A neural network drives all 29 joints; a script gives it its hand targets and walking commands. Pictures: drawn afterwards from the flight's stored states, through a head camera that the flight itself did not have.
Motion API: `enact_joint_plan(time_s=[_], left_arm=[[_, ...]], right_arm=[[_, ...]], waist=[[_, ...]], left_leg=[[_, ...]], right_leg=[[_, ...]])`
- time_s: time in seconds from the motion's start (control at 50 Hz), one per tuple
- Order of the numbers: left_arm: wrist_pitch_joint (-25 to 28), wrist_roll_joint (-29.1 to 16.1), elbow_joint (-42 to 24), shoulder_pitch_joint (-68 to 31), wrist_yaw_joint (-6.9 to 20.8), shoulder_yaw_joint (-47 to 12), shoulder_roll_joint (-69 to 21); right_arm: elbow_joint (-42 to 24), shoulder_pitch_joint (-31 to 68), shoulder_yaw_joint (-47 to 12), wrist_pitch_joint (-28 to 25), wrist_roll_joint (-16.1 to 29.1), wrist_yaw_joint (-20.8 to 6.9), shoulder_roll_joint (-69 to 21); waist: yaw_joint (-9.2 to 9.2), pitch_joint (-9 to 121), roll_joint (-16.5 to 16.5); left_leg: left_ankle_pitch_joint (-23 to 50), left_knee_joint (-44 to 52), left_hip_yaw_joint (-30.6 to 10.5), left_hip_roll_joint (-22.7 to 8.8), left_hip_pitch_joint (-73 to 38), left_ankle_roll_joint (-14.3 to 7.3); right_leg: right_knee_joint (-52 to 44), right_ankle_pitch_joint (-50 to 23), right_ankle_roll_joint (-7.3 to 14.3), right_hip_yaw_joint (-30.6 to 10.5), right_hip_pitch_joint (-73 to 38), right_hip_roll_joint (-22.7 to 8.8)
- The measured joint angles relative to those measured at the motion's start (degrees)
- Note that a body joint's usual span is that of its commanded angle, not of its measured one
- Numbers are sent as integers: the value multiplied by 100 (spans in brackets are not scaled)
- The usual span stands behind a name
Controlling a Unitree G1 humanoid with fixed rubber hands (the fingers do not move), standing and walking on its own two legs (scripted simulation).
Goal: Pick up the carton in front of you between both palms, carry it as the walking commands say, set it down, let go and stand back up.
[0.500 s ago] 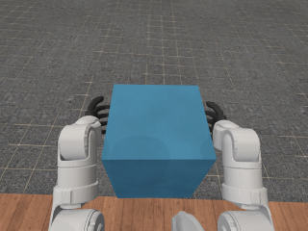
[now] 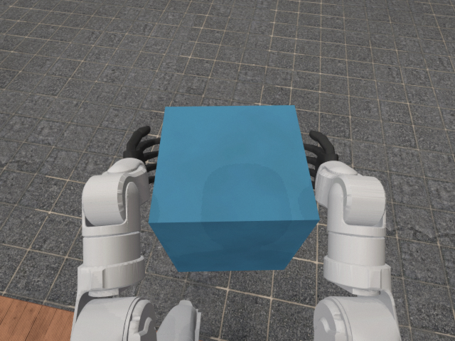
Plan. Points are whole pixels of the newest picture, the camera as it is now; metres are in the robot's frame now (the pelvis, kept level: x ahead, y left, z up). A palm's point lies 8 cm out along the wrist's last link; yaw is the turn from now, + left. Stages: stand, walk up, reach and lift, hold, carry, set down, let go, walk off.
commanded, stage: carry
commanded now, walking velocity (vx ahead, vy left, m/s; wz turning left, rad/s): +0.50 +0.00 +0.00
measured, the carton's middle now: (230, 196) +0.36 +0.02 +0.01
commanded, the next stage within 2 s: none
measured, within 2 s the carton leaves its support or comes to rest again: neither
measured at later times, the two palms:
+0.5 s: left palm (178, 84) +0.74 +0.19 -0.07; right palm (286, 100) +0.69 -0.11 -0.07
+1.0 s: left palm (158, 13) +1.01 +0.29 -0.02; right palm (252, 11) +1.04 -0.01 -0.02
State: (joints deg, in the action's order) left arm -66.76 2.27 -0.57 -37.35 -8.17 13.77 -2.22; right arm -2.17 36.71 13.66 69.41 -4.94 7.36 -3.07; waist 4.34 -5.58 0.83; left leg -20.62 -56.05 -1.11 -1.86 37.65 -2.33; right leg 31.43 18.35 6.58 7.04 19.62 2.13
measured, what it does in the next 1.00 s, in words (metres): goes down: left foot 0.14 m lower, then right foot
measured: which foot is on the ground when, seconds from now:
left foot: up 0.00-0.28, down 0.30-0.80, up 0.82-1.00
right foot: down 0.00-0.32, up 0.34-0.78, down 0.80-1.00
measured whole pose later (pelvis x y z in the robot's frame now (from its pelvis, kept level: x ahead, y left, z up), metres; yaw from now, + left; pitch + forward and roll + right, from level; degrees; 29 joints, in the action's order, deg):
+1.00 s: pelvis +0.68 +0.09 -0.13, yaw +2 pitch +5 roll +1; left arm -64.3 1.3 1.5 -31.6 -7.8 10.4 -0.9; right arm 0.8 30.7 11.5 65.5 -4.5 6.1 -3.6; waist 5.3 1.6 2.9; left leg -22.9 -58.8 0.0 -1.0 32.3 -0.3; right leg 23.2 12.0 6.2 6.7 16.3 2.9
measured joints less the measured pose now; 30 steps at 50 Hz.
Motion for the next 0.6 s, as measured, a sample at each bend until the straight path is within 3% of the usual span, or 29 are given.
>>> enact_joint_plan(time_s=[0.1,0.22,0.26,0.28,0.3,0.34,0.36,0.4,0.44,0.52,0.6], left_arm=[[115,-28,-173,-60,2,-67,-63],[80,-68,590,-363,-4,-302,122],[9,-118,853,-469,-1,-346,250],[-33,-152,964,-500,5,-355,330],[-82,-194,1089,-543,12,-357,418],[-93,-238,1397,-688,30,-375,567],[-93,-226,1539,-752,30,-373,573],[-176,-140,1724,-748,26,-359,530],[-289,-10,1713,-606,19,-300,409],[-247,175,1121,-301,-21,-52,142],[79,236,428,102,2,29,-121]], right_arm=[[-475,-206,15,-71,27,1,2],[-42,-28,75,145,-67,-45,167],[263,129,50,210,-89,-54,209],[453,234,7,238,-103,-56,229],[681,368,-39,268,-119,-58,251],[1074,503,-103,179,-118,-64,269],[1178,501,-123,155,-86,-66,300],[1453,481,-153,160,20,-67,361],[1560,344,-171,184,129,-52,379],[1302,158,-250,2,365,40,395],[809,-167,-147,-410,434,67,244]], waist=[[123,263,-103],[350,729,-307],[288,873,-337],[196,931,-394],[94,1030,-476],[-271,1267,-276],[-413,1273,-124],[-554,1109,6],[-696,874,44],[-853,218,-48],[-860,-153,-83]], left_leg=[[1316,96,69,-108,524,-63],[3979,2735,494,-127,36,-175],[4353,3112,700,-58,-389,-208],[4381,3319,800,-55,-735,-196],[4088,3351,859,-98,-1083,-201],[1425,2617,784,144,-1149,-416],[1032,2237,807,283,-982,-598],[811,1741,913,387,-858,-717],[464,1734,925,506,-966,-680],[268,1959,946,617,-1327,-759],[21,2203,885,740,-1797,-809]], right_leg=[[169,693,-140,-138,-517,83],[1053,2113,-355,-331,-1239,166],[1713,2733,-410,-334,-1466,145],[2248,2564,-451,-272,-1546,120],[3023,2492,-465,-240,-1526,120],[4757,2536,-503,-422,-1079,11],[5326,2287,-519,-604,-780,-8],[5781,1722,-553,-852,-120,-30],[5475,1043,-574,-876,546,-110],[4640,317,-572,-769,1740,-255],[3877,3,-452,-633,2514,-320]])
